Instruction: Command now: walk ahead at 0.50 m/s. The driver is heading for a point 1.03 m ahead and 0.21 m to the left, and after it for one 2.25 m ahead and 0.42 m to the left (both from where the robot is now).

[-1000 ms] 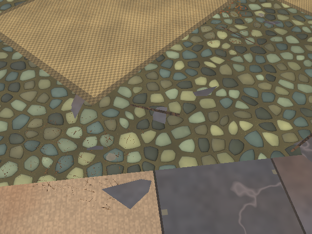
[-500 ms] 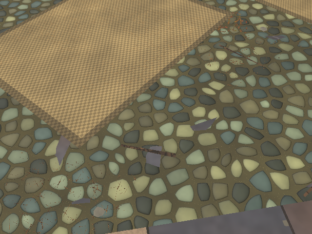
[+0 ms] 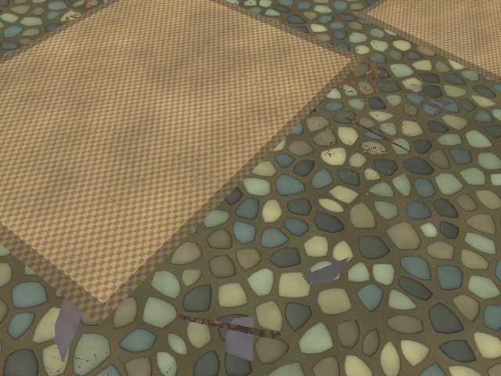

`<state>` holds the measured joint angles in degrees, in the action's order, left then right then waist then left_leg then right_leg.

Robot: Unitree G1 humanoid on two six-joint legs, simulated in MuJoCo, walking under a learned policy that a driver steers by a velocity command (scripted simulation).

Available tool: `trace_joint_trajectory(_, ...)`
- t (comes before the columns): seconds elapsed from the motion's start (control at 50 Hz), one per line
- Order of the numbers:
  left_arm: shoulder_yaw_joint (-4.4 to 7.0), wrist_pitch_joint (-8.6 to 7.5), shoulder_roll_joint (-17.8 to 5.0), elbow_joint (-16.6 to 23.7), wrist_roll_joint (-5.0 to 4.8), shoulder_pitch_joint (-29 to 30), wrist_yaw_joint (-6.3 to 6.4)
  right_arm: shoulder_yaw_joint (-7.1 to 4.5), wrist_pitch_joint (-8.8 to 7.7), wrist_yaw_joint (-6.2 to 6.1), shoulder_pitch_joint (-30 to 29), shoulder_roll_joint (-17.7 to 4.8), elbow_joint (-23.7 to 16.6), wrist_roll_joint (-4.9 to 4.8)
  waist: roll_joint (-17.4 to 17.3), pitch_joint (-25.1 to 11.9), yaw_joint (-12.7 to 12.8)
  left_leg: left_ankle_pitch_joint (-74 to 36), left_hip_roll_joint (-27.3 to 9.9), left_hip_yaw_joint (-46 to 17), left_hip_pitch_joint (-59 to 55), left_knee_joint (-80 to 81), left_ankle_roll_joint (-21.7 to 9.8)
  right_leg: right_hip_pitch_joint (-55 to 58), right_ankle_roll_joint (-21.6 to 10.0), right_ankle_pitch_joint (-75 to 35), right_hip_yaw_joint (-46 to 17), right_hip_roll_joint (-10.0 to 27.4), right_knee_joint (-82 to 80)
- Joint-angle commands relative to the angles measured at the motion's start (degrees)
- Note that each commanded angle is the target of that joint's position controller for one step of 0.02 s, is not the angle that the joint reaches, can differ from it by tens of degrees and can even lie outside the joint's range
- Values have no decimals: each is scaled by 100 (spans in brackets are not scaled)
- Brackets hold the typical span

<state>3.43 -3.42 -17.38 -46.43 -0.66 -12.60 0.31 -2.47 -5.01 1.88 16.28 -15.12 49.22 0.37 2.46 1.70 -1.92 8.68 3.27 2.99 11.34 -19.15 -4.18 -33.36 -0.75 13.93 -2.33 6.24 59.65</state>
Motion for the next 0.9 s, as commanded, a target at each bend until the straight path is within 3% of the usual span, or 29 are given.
trace_joint_trajectory(0.02, 84, -8, -310, 321, 53, 27, 28, -197, -114, -83, -211, -886, -289, -16, -585, -48, 162, -876, -1550, -1243, -254, 1267, -940, -525, 159, -814, -137, 242, -646)
trace_joint_trajectory(0.1, 7, -98, -122, 477, 35, 767, -56, -205, -50, -164, 91, -977, -121, -78, -574, 100, -93, -971, -1316, -708, -360, 1313, -724, -286, 182, -1926, 88, 38, -2089)
trace_joint_trajectory(0.2, -22, -181, -154, 770, -20, 1584, -205, -235, 96, -196, 645, -1037, 194, -147, -527, 341, -321, -1044, -1643, -875, -1095, 986, -721, -355, 78, -1780, 83, -158, -2920)
trace_joint_trajectory(0.26, 48, -255, -377, 749, -13, 1342, -256, -303, 187, -250, 561, -1163, 221, -179, -665, 190, -38, -1610, -1819, -1155, -1419, 483, -603, 144, -77, -1189, 43, -293, -3214)
trace_joint_trajectory(0.28, 113, -279, -502, 641, -5, 933, -240, -316, 210, -259, 427, -1208, 192, -184, -715, -40, 227, -2288, -1724, -1118, -1349, 48, -522, 805, -168, -1067, 169, -430, -3342)
trace_joint_trajectory(0.3, 250, -291, -755, 385, 14, 99, -190, -267, 225, -258, 372, -1083, 161, -152, -626, -605, 623, -2689, -1395, -925, -1031, -877, -361, 2074, -328, -1155, 252, -484, -3392)
trace_joint_trajectory(0.32, 367, -284, -1142, 208, 111, -924, -126, -134, 215, -253, 376, -742, 5, -38, -156, -1543, 1003, -1503, -998, -678, 44, -2535, -139, 3869, -663, -1200, -622, 415, -3085)
trace_joint_trajectory(0.34, 466, -220, -1567, 65, 116, -1240, -123, 63, 108, -219, 1186, -29, -72, -85, 1435, -2327, 640, 1958, -40, -395, 2280, -4497, 246, 5796, -1502, -82, -3118, 1777, -3592)
trace_joint_trajectory(0.36, 310, -209, -946, 118, 75, -1217, -118, -71, 34, -210, 923, -635, 31, -220, 1023, -2217, 863, 2497, -266, -1080, 2846, -5254, 237, 5546, -1437, 795, -3624, 1727, -4092)
trace_joint_trajectory(0.38, 218, -222, -674, 163, 64, -792, -92, -188, 2, -207, 406, -983, -136, -332, 717, -1326, 837, 2026, -527, -1040, 3189, -5413, 184, 4831, -1170, 780, -2755, 1557, -4240)
trace_joint_trajectory(0.4, 173, -233, -544, 192, 78, -397, -81, -196, 5, -235, 133, -942, -190, -313, 393, -887, 683, 1531, -791, -905, 3060, -5281, 197, 4104, -1038, 336, -2113, 1354, -4397)
trace_joint_trajectory(0.42, 130, -248, -369, 176, 89, -108, -91, -224, 37, -252, 7, -875, -209, -241, 301, -524, 544, 1194, -940, -898, 2895, -5013, 222, 3489, -970, -106, -1599, 1162, -4604)
trace_joint_trajectory(0.46, 108, -309, -241, 126, 148, 171, -98, -241, 185, -239, 208, -638, -179, -242, 422, -314, 263, 838, -1128, -919, 2353, -4755, 258, 2802, -908, -593, -891, 959, -4958)
trace_joint_trajectory(0.5, 146, -361, -328, 39, 132, 245, -85, -229, 317, -232, 127, -451, -276, -235, 276, -112, 158, 654, -1196, -887, 2418, -4557, 317, 2527, -977, -1025, -406, 971, -5184)
trace_joint_trajectory(0.56, 211, -362, -503, -88, 156, 177, -25, -231, 380, -205, -194, -406, -462, -182, 117, 60, 168, -77, -1207, -898, 2751, -3849, 404, 2589, -1001, -1409, 197, 932, -5329)
trace_joint_trajectory(0.62, 243, -309, -632, -148, 140, 131, 31, -188, 327, -87, -661, -327, -614, -168, 35, 166, 309, -912, -1127, -612, 2586, -2819, 384, 2675, -884, -1614, 812, 775, -5367)
trace_joint_trajectory(0.68, 289, -225, -771, -261, 74, -153, 64, -138, 312, 19, -1267, -268, -862, -155, -80, 335, 542, -1078, -1043, -309, 2610, -2156, 295, 3072, -841, -1723, 1116, 892, -5314)
trace_joint_trajectory(0.74, 343, -93, -894, -368, -23, -340, 63, -154, 332, 105, -1575, -350, -1099, -160, -38, 415, 563, -635, -929, -129, 2719, -1810, 112, 3725, -726, -2266, 1287, 1079, -4973)
trace_joint_trajectory(0.78, 391, -8, -1048, -346, -79, -246, 79, -236, 359, 138, -1413, -511, -1172, -153, 121, 192, 348, -67, -632, 158, 2244, -1757, -93, 3969, -602, -3893, 1448, 1111, -4339)
trace_joint_trajectory(0.8, 414, 39, -1123, -322, -110, -179, 90, -317, 381, 134, -1065, -647, -1129, -158, 214, -62, 115, 220, -409, 327, 1732, -1778, -221, 3991, -537, -4786, 1521, 1083, -3732)
trace_joint_trajectory(0.82, 413, 89, -1139, -290, -140, -61, 94, -457, 395, 110, -323, -858, -955, -181, 159, -443, -334, 133, -135, 457, 755, -1524, -399, 3765, -410, -5181, 1658, 929, -2701)
trace_joint_trajectory(0.84, 352, 86, -1007, -252, -85, -100, 108, -674, 433, 17, 679, -1253, -672, -198, -115, -954, -788, -75, -57, 132, -885, -1271, -630, 2812, -168, -4342, 1718, 691, -1215)
trace_joint_trajectory(0.86, 130, -6, -265, 38, 172, -470, 70, -827, 450, -88, 855, -1963, -604, -241, -1624, -1262, -350, 486, -1475, -2602, -2705, -930, -1460, 322, 229, 46, 1634, -185, 925)
trace_joint_trajectory(0.88, 40, -248, -233, 156, 78, -349, 2, -711, 325, -31, 802, -1831, -868, -179, -1420, -2182, -310, 1472, -2252, -5140, -3415, 111, -2126, -731, 247, 2181, 123, -869, 1918)
trace_joint_trajectory(0.9, 148, -402, -664, 323, -171, 361, -63, -570, 221, 18, 685, -1375, -839, -134, -855, -1610, -531, 1240, -2159, -4551, -3130, 400, -1753, -1313, 99, 1724, -252, -555, 2021)
